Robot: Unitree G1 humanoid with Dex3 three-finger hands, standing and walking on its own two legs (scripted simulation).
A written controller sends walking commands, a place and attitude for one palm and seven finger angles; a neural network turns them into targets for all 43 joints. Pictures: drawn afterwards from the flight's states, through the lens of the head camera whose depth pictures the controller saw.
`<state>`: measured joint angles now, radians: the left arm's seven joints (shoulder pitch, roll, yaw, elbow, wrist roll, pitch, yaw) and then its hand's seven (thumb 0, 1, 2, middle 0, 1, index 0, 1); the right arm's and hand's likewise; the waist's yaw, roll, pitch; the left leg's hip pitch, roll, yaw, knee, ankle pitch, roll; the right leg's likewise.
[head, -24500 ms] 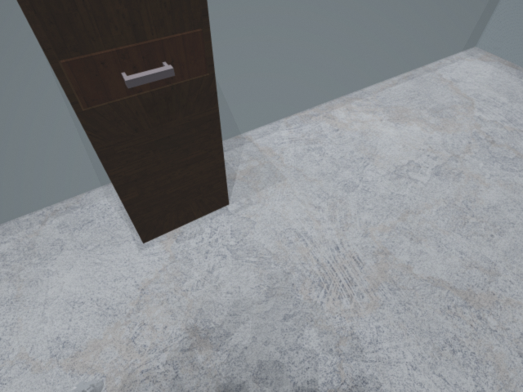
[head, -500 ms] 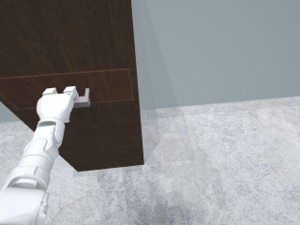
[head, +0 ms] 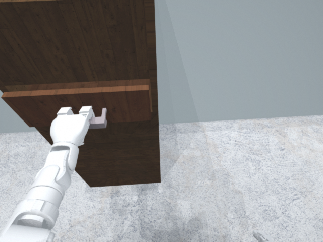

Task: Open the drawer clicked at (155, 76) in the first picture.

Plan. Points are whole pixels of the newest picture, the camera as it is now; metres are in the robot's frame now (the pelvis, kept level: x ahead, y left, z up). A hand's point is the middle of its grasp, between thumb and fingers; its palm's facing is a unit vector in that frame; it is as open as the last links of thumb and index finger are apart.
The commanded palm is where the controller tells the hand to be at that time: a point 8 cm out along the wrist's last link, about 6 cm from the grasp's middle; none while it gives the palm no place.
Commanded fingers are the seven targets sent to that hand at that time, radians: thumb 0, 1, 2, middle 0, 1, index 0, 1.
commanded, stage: pull the drawer open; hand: left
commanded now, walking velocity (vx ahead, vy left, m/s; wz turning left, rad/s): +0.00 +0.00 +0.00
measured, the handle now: (82, 117) +0.44 +0.25 +0.03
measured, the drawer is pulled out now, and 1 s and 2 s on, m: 0.04 0.22 0.30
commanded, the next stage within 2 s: open the thumb to release the handle in 1.42 s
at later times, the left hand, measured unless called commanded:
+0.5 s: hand (76, 154) +0.33 +0.24 +0.01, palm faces +0.01 -0.06 -1.00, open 5.8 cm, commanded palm +0.28 +0.24 +0.07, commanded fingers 0.00 0.90 0.90 -0.40 -1.35 -0.40 -1.35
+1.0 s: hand (65, 205) +0.20 +0.23 +0.01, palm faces -0.01 -0.09 -1.00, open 5.8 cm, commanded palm +0.17 +0.23 +0.07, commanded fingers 0.00 0.90 0.90 -0.40 -1.35 -0.40 -1.35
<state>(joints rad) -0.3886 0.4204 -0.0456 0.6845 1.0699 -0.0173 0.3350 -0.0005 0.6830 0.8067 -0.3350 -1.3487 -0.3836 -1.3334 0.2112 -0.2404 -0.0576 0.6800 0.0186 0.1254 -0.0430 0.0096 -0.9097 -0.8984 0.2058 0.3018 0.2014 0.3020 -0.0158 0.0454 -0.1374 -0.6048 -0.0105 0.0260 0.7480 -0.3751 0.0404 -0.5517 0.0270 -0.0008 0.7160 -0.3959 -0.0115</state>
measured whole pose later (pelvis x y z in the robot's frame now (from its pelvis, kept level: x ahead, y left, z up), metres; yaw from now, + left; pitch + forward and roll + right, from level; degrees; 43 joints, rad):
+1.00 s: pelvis +0.00 -0.02 +0.00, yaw +0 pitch +7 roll +0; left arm 0.35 0.37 -0.07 -0.01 1.04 0.03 0.35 0.03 0.67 0.80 -0.30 -1.35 -0.41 -1.34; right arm 0.05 -0.21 -0.01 0.61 -0.02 0.07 -0.01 0.01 -0.91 -0.90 0.21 0.30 0.20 0.30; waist 0.09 0.05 -0.10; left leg -0.47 -0.01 0.03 0.73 -0.39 0.02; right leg -0.43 0.03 0.00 0.73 -0.43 -0.03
